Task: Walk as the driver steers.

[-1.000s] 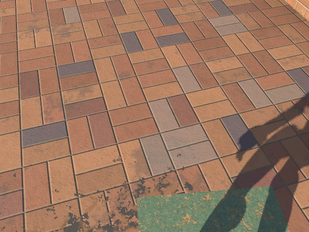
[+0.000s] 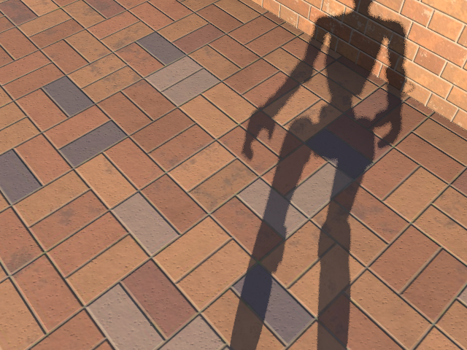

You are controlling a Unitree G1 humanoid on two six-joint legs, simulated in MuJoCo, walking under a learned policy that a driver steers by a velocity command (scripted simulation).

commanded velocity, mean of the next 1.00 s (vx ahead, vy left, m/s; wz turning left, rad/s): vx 0.04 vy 0.00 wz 0.51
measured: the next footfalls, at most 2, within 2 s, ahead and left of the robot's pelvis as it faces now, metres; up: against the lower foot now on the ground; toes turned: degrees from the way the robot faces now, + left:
right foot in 0.26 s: +0.14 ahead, -0.14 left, +0.00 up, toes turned +13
left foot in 0.66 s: +0.06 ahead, +0.11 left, +0.00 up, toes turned +25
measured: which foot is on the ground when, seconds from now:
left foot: down 0.00-0.26, up 0.28-0.64, down 0.66-1.00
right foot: up 0.00-0.24, down 0.26-0.68, up 0.70-1.00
